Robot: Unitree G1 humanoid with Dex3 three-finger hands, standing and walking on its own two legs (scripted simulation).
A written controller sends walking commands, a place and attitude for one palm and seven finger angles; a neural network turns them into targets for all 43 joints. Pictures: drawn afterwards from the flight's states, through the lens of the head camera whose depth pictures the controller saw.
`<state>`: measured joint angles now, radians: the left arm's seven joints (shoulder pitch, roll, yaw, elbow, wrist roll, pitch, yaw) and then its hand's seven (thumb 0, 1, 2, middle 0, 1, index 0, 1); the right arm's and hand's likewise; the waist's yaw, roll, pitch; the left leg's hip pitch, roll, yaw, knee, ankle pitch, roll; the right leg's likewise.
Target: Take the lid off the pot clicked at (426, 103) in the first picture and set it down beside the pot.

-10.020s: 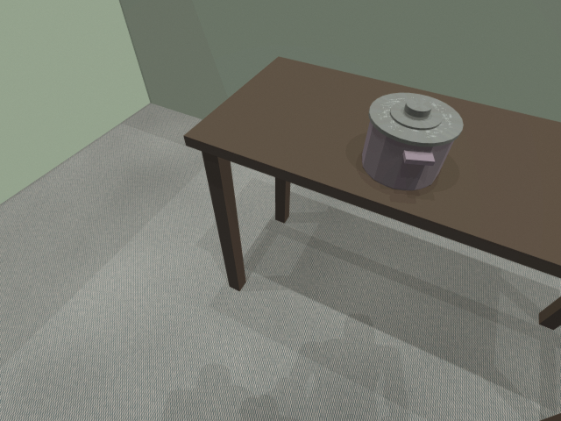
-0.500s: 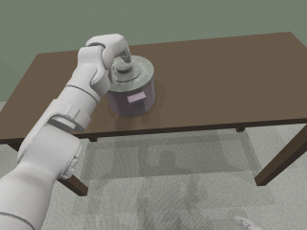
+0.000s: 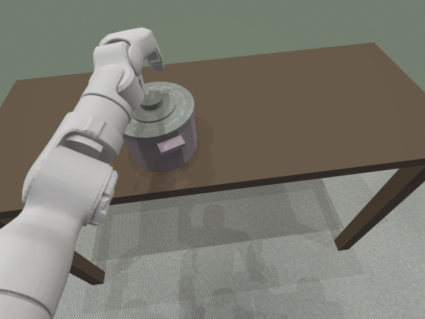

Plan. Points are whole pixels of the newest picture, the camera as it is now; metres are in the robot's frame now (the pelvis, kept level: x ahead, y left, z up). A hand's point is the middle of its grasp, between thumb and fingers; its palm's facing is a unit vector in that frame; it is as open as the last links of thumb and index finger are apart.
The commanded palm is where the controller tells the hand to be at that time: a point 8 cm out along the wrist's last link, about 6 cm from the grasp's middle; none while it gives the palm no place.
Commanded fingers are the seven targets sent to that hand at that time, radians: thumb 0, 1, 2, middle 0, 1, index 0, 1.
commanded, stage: move the open hand above the knob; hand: left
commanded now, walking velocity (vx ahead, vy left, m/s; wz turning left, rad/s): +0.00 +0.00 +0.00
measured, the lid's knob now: (150, 100) +0.53 +0.09 +0.13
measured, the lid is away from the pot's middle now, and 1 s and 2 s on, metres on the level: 0.00 0.00 0.00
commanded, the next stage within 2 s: lower the open fingers around the knob in 1.00 s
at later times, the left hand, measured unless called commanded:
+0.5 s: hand (145, 81) +0.49 +0.08 +0.20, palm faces -0.26 -0.10 -0.96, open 10.1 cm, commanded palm +0.50 +0.10 +0.26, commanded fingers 0.00 -0.36 1.59 -0.85 -0.08 -0.85 -0.08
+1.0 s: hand (140, 80) +0.51 +0.10 +0.19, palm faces -0.27 -0.09 -0.96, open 10.1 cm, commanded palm +0.49 +0.11 +0.26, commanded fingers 0.00 -0.36 1.59 -0.85 -0.08 -0.85 -0.08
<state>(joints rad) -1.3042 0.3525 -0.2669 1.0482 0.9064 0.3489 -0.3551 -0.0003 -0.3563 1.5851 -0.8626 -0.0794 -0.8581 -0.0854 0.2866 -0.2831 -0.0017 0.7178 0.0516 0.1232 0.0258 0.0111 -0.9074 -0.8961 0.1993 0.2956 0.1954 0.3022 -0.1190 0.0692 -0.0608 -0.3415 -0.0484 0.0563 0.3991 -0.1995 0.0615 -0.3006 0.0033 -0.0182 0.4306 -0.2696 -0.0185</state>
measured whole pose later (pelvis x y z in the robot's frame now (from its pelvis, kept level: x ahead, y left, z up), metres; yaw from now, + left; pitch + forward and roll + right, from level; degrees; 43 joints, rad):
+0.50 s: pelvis -0.01 +0.01 +0.00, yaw +1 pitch +9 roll +0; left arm -1.39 0.29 -0.32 1.13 0.88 0.37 -0.34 0.00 -0.36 1.58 -0.86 -0.08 -0.86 -0.09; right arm 0.21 -0.27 0.02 0.74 0.06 0.10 0.01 0.01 -0.91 -0.90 0.20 0.30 0.20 0.30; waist -0.12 0.07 -0.06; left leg -0.38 -0.06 0.04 0.42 -0.19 0.07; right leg -0.34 -0.01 -0.04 0.46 -0.27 -0.01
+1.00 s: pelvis +0.00 +0.00 +0.00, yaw +0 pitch +9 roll +0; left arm -1.31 0.35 -0.29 1.06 0.90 0.35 -0.35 0.00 -0.36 1.59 -0.86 -0.08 -0.86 -0.09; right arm 0.27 -0.29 -0.01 0.73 0.05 0.12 0.03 0.01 -0.91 -0.90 0.20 0.30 0.20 0.30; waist -0.12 0.07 -0.07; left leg -0.36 -0.05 0.05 0.41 -0.21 0.06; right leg -0.31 0.00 -0.02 0.43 -0.27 -0.02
